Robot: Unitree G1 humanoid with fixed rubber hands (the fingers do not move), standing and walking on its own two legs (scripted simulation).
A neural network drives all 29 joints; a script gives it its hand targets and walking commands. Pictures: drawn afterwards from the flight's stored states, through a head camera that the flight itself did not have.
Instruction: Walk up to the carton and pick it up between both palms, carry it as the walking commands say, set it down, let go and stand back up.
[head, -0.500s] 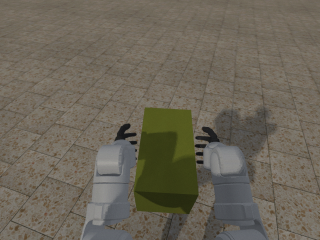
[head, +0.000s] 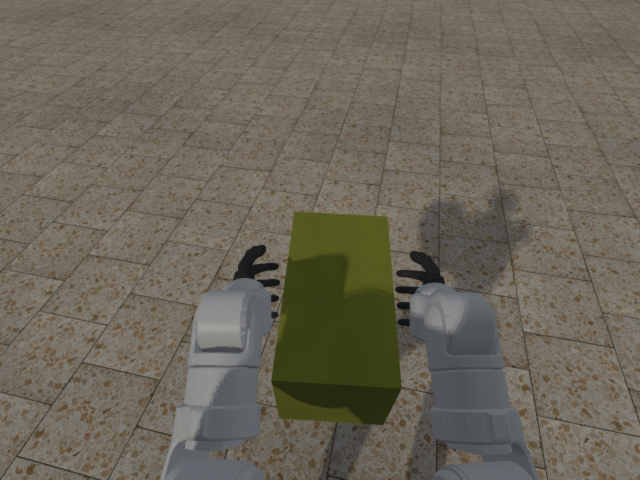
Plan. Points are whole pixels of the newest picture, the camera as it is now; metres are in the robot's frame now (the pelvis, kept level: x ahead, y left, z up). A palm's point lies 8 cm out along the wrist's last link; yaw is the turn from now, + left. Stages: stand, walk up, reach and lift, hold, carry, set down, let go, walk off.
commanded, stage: carry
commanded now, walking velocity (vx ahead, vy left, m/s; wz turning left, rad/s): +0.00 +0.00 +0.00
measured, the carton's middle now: (336, 312) +0.35 -0.01 -0.01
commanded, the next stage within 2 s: none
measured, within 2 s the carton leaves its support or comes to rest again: neither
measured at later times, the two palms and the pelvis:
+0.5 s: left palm (230, 307) +0.31 +0.13 +0.08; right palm (415, 302) +0.31 -0.10 +0.08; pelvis +0.00 +0.01 +0.00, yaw +0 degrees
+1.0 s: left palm (233, 313) +0.31 +0.13 +0.06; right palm (417, 305) +0.31 -0.11 +0.07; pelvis +0.01 +0.01 +0.00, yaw -1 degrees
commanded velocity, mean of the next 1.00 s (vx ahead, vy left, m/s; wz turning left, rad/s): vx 0.00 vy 0.00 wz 0.00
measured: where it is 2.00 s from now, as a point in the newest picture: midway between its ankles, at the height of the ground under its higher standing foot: outside the picture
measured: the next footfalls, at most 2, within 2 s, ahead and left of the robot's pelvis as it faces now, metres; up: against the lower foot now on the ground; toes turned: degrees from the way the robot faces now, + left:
none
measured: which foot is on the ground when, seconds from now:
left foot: down 0.00-1.00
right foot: down 0.00-1.00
